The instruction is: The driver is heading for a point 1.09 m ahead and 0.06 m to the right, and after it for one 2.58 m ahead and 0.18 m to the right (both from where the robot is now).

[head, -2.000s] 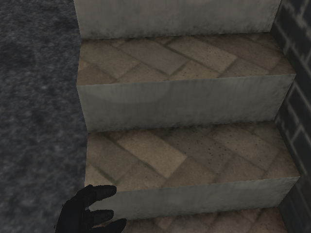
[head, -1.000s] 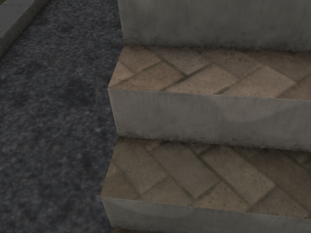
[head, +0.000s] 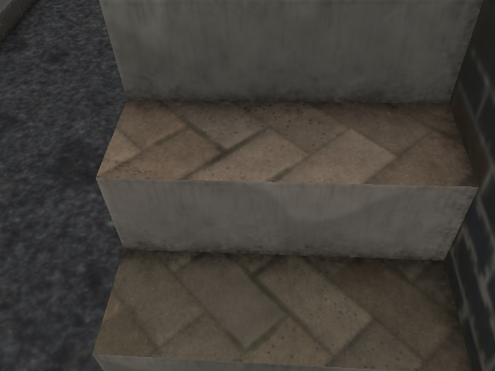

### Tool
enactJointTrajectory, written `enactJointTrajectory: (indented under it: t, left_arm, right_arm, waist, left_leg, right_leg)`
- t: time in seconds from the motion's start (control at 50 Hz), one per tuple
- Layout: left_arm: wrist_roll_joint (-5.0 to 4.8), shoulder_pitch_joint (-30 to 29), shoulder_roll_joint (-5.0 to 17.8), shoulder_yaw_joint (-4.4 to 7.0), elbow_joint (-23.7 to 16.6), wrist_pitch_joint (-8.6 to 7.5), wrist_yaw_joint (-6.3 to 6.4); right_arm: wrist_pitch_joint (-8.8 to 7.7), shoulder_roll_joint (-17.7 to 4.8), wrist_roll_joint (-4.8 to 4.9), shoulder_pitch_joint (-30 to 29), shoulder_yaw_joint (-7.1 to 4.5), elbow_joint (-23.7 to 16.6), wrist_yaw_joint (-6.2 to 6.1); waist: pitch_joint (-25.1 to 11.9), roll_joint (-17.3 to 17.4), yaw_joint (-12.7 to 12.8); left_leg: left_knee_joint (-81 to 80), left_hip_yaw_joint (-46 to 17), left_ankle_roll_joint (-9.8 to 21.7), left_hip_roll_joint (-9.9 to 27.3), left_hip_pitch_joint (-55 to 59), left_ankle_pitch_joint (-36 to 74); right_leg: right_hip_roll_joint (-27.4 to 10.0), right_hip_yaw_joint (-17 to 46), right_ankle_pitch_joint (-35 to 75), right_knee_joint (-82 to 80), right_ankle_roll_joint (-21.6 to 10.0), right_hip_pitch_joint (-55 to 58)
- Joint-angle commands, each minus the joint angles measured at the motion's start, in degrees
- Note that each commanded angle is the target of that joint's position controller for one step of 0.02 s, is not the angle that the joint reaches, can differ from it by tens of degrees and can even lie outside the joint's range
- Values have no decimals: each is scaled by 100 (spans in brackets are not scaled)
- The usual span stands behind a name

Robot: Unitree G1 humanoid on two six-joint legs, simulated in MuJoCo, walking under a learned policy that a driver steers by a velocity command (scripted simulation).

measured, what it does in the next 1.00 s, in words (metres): stands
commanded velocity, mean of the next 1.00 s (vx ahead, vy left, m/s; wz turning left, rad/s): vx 0.46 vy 0.00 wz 0.00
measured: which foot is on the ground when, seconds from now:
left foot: down 0.00-1.00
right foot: down 0.00-1.00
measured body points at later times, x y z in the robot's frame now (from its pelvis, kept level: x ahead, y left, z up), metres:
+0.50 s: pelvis +0.02 +0.00 +0.02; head +0.03 +0.00 +0.47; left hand +0.09 +0.22 -0.12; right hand +0.15 -0.23 -0.11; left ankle -0.01 +0.11 -0.71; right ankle -0.03 -0.14 -0.71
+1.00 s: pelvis +0.02 +0.00 +0.02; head +0.03 +0.00 +0.47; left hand +0.10 +0.22 -0.11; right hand +0.13 -0.23 -0.11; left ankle -0.01 +0.11 -0.71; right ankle -0.03 -0.14 -0.71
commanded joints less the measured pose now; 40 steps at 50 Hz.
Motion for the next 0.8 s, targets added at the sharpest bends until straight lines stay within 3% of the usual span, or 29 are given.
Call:
enactJointTrajectory:
  t: [0.02,0.06,0.08,0.1,0.12,0.14,0.16,0.18,0.2,0.26,0.3,0.36,0.38,0.4,0.42,0.44,0.46,0.48,0.5,0.54,0.56,0.58,0.6,0.62,0.64,0.66,0.7,0.74,0.8]
  left_arm:
    - [168,-133,804,187,-717,-136,243]
    - [230,-459,378,121,-844,-183,73]
    - [176,-197,301,92,-789,-175,44]
    - [28,51,380,120,-559,-156,-28]
    - [-415,-236,704,235,-449,-39,560]
    - [-466,117,615,182,-383,32,765]
    - [-436,332,585,179,-323,76,882]
    - [-385,394,638,197,-270,129,905]
    - [-339,460,638,203,-208,147,878]
    - [-243,395,451,116,-178,207,896]
    - [-202,383,546,88,-144,227,904]
    - [-176,387,785,109,-143,220,982]
    - [-171,479,747,110,-129,194,1023]
    - [-97,526,652,71,-108,189,990]
    - [-100,564,747,104,-93,198,1007]
    - [231,1182,1072,150,38,148,269]
    - [229,803,1076,197,52,78,-51]
    - [153,908,1163,235,42,32,-139]
    - [156,855,1183,262,13,3,-147]
    - [206,690,1209,274,-135,-7,-49]
    - [209,439,1261,289,-243,-2,5]
    - [179,-313,1140,267,-432,37,-17]
    - [-197,-228,759,229,-323,111,566]
    - [-260,-91,575,154,-344,137,739]
    - [-299,148,284,56,-360,153,789]
    - [-302,412,385,54,-275,167,825]
    - [-294,586,805,156,-190,123,869]
    - [-231,592,789,163,-193,120,875]
    - [-209,545,652,131,-199,145,907]
  right_arm:
    - [-147,-1014,188,-343,-290,-248,-121]
    - [-85,-828,279,-408,-300,-77,-78]
    - [-34,-753,315,-234,-272,36,-39]
    - [-93,-851,326,-120,-345,186,-47]
    - [-181,-465,-66,63,-344,-65,-310]
    - [-229,-455,-77,240,-349,55,-385]
    - [-270,-405,-58,299,-338,135,-429]
    - [-288,-454,-4,163,-355,125,-447]
    - [-228,-465,-19,194,-352,106,-452]
    - [-178,-381,-54,49,-305,4,-489]
    - [-144,-486,-8,-44,-339,-68,-474]
    - [-194,-534,68,102,-394,-69,-433]
    - [-137,-616,32,151,-433,-55,-436]
    - [-115,-598,51,93,-467,-14,-391]
    - [-97,-613,48,62,-491,7,-377]
    - [124,-733,75,158,-525,-2,-98]
    - [228,-678,-24,-177,-550,-25,0]
    - [236,-534,-187,-294,-503,-51,5]
    - [203,-407,-184,-258,-472,-2,-30]
    - [52,-314,-132,-438,-398,-128,-198]
    - [-23,-248,-63,-375,-352,-184,-289]
    - [-50,-236,92,-109,-388,-111,-350]
    - [-103,-35,-37,390,-355,83,-229]
    - [-124,-346,-109,555,-432,162,-234]
    - [-175,-671,-76,518,-520,199,-246]
    - [-192,-586,-47,439,-500,170,-251]
    - [-189,-549,-13,84,-476,38,-318]
    - [-196,-642,63,140,-483,0,-387]
    - [-155,-614,52,244,-475,14,-414]
  waist:
    - [-184,314,146]
    - [184,-112,33]
    - [82,54,99]
    - [-79,59,121]
    - [248,-221,-132]
    - [-150,95,-39]
    - [-451,205,102]
    - [-495,222,222]
    - [-538,264,222]
    - [-302,173,267]
    - [-58,150,243]
    - [-138,-223,185]
    - [-200,-444,210]
    - [-213,-511,214]
    - [-76,-606,210]
    - [-341,-1078,131]
    - [499,-1105,-26]
    - [633,-847,-9]
    - [628,-883,2]
    - [423,-1059,108]
    - [405,-1046,-1]
    - [631,-1210,-341]
    - [989,-1519,-314]
    - [941,-774,-359]
    - [562,545,-179]
    - [193,688,-43]
    - [185,134,181]
    - [-101,-235,237]
    - [-280,-346,228]
  left_leg:
    - [-1695,-845,663,455,974,70]
    - [-2346,-1545,843,763,1110,320]
    - [-2321,-1502,813,749,1377,900]
    - [-2066,-1139,720,617,1574,2021]
    - [-1945,-747,625,518,1669,4741]
    - [-1828,-633,525,498,2053,6219]
    - [-1887,-604,603,541,2340,6548]
    - [-1827,-487,607,482,2313,6911]
    - [-1778,-413,612,447,2455,6790]
    - [-1961,-281,701,479,2176,6620]
    - [-1823,-130,611,281,1998,6547]
    - [-1717,-129,552,126,1845,5781]
    - [-1680,-124,542,102,1836,5332]
    - [-1700,-46,502,32,1756,5012]
    - [-1657,-37,484,0,1575,4532]
    - [-1380,-153,513,230,1637,987]
    - [-1387,-78,501,-10,920,-419]
    - [-1091,-25,472,-82,502,-870]
    - [-894,-1,514,-128,161,-769]
    - [-226,-51,464,-86,-242,-325]
    - [-45,-169,439,-23,-113,-86]
    - [-513,-141,507,-6,414,260]
    - [-1599,-273,566,-64,640,756]
    - [-2091,-551,569,111,1250,2193]
    - [-2016,-899,652,308,1714,3436]
    - [-2141,-959,758,436,1911,4529]
    - [-1944,-632,713,282,1892,5937]
    - [-1757,-407,590,211,1956,6839]
    - [-1736,-255,521,111,1924,6082]
  right_leg:
    - [-264,365,136,-958,-605,-225]
    - [21,-42,613,-732,-300,-317]
    - [-33,-30,760,-836,-183,-228]
    - [-64,-60,1037,-878,-277,-1]
    - [-197,-105,2006,-586,-437,0]
    - [-209,-184,1827,-264,-394,135]
    - [-226,-183,1372,-201,-358,233]
    - [-165,-235,1319,-167,-381,357]
    - [-98,-298,1207,-46,-389,297]
    - [-161,-318,986,-236,-387,464]
    - [-173,-344,1274,-559,-401,587]
    - [-327,-235,2313,-966,-464,927]
    - [-390,-202,2520,-1094,-465,1089]
    - [-457,-170,2339,-1336,-442,1241]
    - [-528,-103,2188,-1469,-444,1233]
    - [-762,336,661,-1818,-502,1131]
    - [-948,699,84,-2093,-778,548]
    - [-1088,906,-125,-2235,-1044,383]
    - [-1180,1050,-68,-2280,-1224,606]
    - [-1696,1720,150,-2429,-1600,869]
    - [-1883,1872,255,-2492,-1653,635]
    - [-1658,1424,366,-2487,-1440,70]
    - [-814,675,399,-1911,-975,-48]
    - [-447,16,1090,-805,-757,-177]
    - [-300,-322,1309,-327,-525,-306]
    - [-365,-339,1072,-293,-452,7]
    - [-276,-339,1370,-544,-501,440]
    - [-275,-351,1854,-594,-525,868]
    - [-351,-303,2200,-785,-509,1139]
Velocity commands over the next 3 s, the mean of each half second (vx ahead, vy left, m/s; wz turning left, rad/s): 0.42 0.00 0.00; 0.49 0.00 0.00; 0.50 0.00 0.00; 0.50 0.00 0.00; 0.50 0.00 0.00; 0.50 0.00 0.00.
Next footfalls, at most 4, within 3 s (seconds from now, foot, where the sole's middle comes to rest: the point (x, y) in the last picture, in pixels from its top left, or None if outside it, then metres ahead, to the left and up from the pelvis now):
none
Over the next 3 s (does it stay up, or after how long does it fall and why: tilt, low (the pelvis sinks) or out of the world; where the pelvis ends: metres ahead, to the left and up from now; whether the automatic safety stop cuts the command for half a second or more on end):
stays up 0.03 0.01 0.02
